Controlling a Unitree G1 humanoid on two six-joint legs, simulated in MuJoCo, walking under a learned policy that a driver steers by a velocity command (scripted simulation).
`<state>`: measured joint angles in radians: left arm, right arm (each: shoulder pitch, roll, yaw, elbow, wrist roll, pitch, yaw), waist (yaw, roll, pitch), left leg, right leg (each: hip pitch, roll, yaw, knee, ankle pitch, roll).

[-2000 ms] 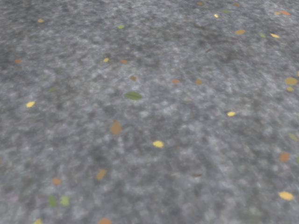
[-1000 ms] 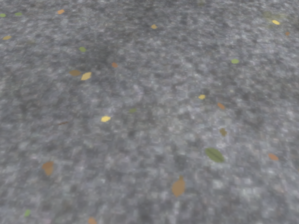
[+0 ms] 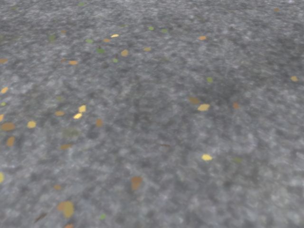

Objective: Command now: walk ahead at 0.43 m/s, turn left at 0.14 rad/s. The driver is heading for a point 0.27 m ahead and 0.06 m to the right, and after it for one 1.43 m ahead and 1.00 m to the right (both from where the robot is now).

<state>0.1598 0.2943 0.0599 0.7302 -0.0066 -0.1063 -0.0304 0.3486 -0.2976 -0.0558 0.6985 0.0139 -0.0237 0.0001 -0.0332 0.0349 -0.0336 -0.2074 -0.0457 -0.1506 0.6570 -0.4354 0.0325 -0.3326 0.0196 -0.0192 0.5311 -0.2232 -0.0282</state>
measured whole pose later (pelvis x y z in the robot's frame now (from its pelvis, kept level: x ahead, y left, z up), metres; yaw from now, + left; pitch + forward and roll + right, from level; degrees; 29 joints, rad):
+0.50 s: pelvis +0.25 +0.03 +0.00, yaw -10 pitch +2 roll +1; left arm 0.42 0.30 0.05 0.80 -0.04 -0.04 0.01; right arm 0.07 -0.26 -0.04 0.63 0.00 -0.10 0.02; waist 0.07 -0.02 0.04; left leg -0.42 -0.01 0.02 0.54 -0.17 0.01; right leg -0.27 0.00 0.11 1.06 -0.47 -0.01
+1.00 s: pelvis +0.49 -0.10 -0.01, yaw -28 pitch +1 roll +1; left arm 0.15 0.31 0.06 0.61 -0.02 -0.03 -0.04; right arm 0.25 -0.31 -0.06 0.79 0.02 -0.08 0.01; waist -0.03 0.00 0.09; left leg -0.26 0.05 0.01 1.15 -0.48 -0.02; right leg -0.47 0.05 -0.03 0.64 -0.20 -0.10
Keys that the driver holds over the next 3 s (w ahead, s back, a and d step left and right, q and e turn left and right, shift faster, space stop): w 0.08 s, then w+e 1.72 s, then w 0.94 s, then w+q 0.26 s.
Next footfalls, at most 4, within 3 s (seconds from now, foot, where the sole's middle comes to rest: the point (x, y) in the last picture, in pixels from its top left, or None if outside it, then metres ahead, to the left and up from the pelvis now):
0.42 left None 0.38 0.12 -0.77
0.92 right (209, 215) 0.58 -0.22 -0.77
1.40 left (195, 150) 0.92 -0.20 -0.77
1.92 right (272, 151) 0.89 -0.60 -0.77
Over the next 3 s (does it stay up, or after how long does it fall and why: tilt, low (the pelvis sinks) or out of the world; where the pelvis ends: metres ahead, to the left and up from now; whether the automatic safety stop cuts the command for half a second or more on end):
stays up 1.18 -0.94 -0.01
